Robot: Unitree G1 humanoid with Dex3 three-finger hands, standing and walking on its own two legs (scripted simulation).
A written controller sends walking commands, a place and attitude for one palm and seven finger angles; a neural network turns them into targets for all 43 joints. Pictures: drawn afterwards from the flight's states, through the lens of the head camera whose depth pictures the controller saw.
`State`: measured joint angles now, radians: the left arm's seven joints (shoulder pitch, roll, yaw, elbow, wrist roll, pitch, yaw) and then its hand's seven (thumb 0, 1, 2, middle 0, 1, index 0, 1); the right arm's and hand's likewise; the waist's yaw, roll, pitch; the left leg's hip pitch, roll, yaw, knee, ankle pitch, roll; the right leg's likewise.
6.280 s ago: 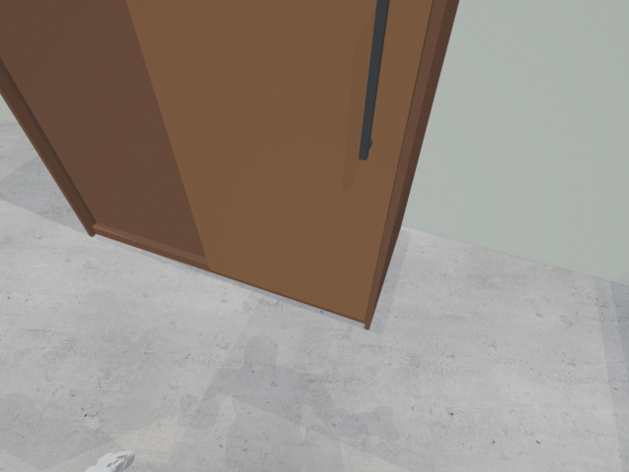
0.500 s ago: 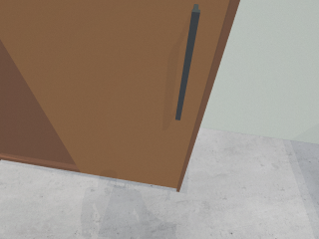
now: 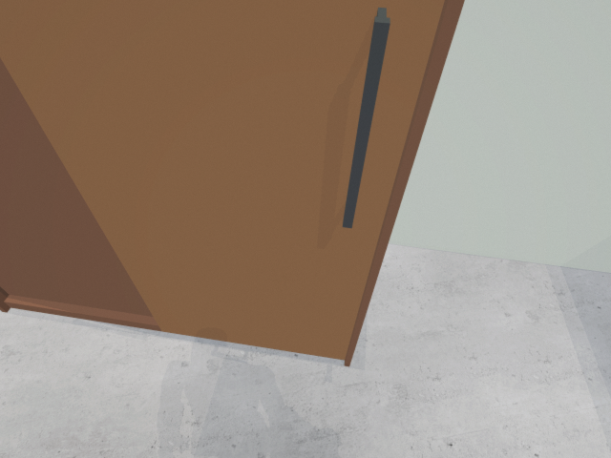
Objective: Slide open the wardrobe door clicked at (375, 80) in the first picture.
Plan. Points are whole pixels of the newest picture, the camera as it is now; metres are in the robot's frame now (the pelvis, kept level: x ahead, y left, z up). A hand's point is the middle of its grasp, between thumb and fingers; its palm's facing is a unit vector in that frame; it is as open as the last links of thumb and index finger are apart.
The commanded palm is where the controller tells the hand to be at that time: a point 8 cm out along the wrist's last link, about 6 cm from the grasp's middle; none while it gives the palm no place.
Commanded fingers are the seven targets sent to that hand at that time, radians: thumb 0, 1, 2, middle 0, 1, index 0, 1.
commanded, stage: look again from close up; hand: right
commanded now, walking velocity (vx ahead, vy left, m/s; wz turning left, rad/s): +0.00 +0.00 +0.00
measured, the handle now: (361, 138) +0.52 -0.05 +0.16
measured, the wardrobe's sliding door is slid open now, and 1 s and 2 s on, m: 0.00 0.00 0.00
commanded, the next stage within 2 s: raise the hand with hooked fingers in 0.08 s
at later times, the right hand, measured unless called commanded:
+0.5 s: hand (473, 404) +0.19 -0.18 +0.02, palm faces +0.06 +1.00 +0.00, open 8.1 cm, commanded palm +0.12 -0.25 -0.02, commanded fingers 0.00 -0.50 -0.73 0.23 0.56 0.23 0.56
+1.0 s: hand (533, 376) +0.22 -0.25 +0.05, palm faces +0.10 +0.99 -0.05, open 11.0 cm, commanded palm +0.17 -0.30 +0.07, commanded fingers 0.00 0.08 -0.48 0.27 0.93 0.27 0.93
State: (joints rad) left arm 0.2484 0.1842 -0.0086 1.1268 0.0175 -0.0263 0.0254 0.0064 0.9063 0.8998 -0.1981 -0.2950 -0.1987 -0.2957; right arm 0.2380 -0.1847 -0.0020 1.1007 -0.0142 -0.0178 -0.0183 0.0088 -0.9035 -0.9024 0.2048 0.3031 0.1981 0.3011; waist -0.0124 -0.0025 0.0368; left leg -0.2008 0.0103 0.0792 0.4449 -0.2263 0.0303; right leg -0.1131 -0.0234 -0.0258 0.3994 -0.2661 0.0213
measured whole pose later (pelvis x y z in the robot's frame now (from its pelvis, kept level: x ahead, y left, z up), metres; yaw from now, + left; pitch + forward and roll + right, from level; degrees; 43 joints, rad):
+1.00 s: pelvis -0.01 -0.04 -0.03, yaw +0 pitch +6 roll +1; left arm 0.28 0.18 -0.07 0.56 -0.04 -0.22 0.07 0.02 0.90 0.90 -0.20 -0.30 -0.21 -0.30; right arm 0.36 -0.27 -0.25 -0.14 0.31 -0.08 0.20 0.01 -0.14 -0.58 0.26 0.79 0.26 0.79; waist -0.01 -0.04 -0.08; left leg -0.51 0.04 0.07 0.76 -0.36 -0.01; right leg -0.46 -0.01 -0.03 0.81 -0.45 -0.03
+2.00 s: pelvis -0.01 -0.02 -0.01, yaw -1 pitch -2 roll +1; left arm 0.21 0.29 -0.07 0.60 -0.09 -0.20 0.10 0.02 0.90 0.90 -0.20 -0.30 -0.20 -0.30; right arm -0.14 -0.46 -0.48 0.08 0.33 0.30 0.38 -0.01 0.50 -0.30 0.30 1.20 0.30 1.20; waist -0.05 -0.07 -0.03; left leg -0.21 0.03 0.09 0.49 -0.24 0.00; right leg -0.16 -0.01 -0.01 0.51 -0.31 -0.01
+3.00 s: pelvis -0.01 -0.02 +0.00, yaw -1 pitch -2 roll +0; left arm 0.20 0.26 -0.07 0.64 -0.08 -0.15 0.11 0.02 0.90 0.90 -0.20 -0.30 -0.20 -0.30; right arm -0.32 -0.31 -0.29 0.09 0.24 0.31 0.16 -0.01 0.50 -0.30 0.30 1.20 0.30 1.20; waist -0.05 -0.05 -0.02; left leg -0.21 0.03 0.09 0.47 -0.23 0.00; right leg -0.15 0.00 -0.01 0.48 -0.29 -0.01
